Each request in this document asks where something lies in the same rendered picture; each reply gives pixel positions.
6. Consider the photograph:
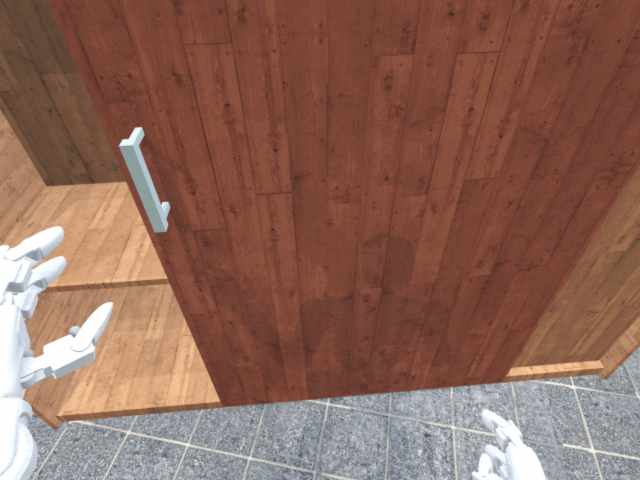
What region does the handle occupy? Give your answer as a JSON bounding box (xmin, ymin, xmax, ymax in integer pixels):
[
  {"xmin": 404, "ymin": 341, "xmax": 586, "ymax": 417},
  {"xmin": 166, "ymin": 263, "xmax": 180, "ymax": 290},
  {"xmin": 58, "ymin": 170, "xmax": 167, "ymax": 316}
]
[{"xmin": 119, "ymin": 127, "xmax": 170, "ymax": 233}]

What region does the wardrobe door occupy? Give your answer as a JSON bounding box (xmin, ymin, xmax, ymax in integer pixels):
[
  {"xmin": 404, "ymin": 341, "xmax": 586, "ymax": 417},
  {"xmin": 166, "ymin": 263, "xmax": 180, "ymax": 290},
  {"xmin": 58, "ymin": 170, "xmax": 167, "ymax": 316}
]
[
  {"xmin": 512, "ymin": 165, "xmax": 640, "ymax": 368},
  {"xmin": 48, "ymin": 0, "xmax": 640, "ymax": 407}
]

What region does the robot left hand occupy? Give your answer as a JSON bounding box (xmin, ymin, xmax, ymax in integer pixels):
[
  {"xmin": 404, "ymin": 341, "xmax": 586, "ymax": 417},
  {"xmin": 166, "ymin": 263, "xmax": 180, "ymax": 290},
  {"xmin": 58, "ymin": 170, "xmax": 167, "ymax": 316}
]
[{"xmin": 0, "ymin": 226, "xmax": 113, "ymax": 399}]

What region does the robot left forearm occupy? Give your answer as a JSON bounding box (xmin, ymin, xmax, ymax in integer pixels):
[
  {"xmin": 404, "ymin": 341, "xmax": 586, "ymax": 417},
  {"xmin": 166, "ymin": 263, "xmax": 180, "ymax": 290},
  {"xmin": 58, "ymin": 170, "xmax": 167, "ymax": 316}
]
[{"xmin": 0, "ymin": 397, "xmax": 38, "ymax": 480}]

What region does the robot right hand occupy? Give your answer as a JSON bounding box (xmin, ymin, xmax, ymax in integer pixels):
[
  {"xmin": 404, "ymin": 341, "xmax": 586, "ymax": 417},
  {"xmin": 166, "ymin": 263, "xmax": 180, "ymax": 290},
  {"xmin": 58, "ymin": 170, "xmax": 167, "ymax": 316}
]
[{"xmin": 472, "ymin": 410, "xmax": 546, "ymax": 480}]

